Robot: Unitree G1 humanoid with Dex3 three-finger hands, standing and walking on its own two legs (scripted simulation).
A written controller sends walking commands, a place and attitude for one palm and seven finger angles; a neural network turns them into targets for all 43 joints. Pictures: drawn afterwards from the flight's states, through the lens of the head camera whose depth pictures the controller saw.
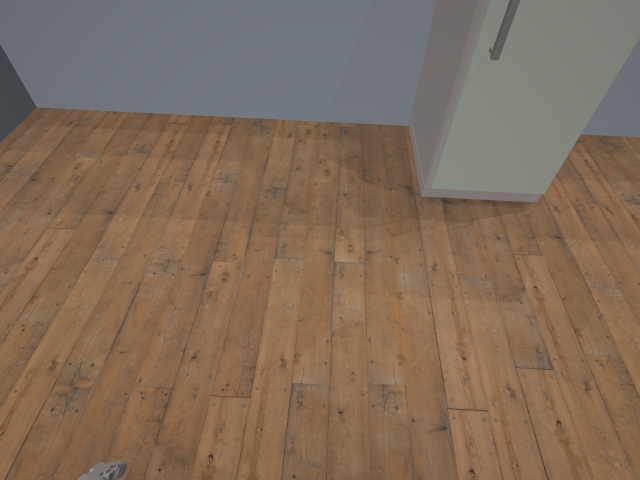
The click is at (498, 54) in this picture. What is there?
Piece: fridge door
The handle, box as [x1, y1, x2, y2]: [489, 0, 519, 59]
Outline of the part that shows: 519,0 510,0 508,3 494,46 492,48 489,48 491,59 498,59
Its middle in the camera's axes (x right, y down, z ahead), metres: +0.57 -0.75 +1.11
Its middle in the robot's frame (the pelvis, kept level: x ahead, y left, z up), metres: +1.38 -0.50 +0.16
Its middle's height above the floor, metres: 0.93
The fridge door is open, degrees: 0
